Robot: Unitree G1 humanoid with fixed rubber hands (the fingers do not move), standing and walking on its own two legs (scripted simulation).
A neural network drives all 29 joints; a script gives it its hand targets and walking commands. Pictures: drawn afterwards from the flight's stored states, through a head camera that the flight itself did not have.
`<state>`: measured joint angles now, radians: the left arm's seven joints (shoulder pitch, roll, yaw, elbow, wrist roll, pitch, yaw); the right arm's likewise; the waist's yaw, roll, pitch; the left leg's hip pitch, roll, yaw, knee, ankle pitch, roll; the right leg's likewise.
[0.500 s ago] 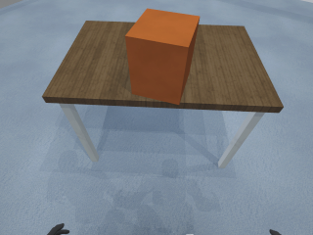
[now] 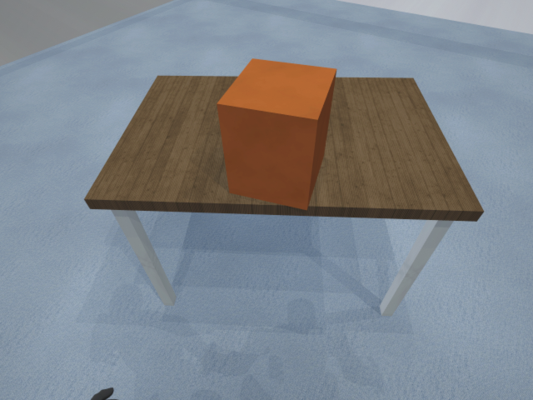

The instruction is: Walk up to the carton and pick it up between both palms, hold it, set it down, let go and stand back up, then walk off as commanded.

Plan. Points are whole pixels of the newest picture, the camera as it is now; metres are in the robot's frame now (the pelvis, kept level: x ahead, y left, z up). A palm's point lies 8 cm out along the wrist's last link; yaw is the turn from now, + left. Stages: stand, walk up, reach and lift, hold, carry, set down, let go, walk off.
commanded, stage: stand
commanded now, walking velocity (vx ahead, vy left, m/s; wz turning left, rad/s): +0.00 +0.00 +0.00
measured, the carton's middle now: (279, 134) +0.70 +0.00 +0.01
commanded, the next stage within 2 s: none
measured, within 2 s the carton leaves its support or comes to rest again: neither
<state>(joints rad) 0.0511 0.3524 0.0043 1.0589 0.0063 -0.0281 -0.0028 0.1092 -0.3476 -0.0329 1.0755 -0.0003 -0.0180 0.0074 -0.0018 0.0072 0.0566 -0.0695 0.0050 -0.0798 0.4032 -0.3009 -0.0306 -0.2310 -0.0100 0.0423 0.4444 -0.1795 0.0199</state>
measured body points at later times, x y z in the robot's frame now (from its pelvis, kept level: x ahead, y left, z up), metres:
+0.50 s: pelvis +0.00 -0.01 +0.00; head +0.02 -0.01 +0.45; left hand +0.10 +0.30 -0.12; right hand +0.08 -0.31 -0.13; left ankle -0.05 +0.14 -0.74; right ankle +0.04 -0.13 -0.74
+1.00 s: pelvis +0.00 -0.01 +0.00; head +0.02 -0.01 +0.45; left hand +0.10 +0.29 -0.12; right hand +0.06 -0.31 -0.13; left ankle -0.05 +0.14 -0.74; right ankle +0.04 -0.13 -0.74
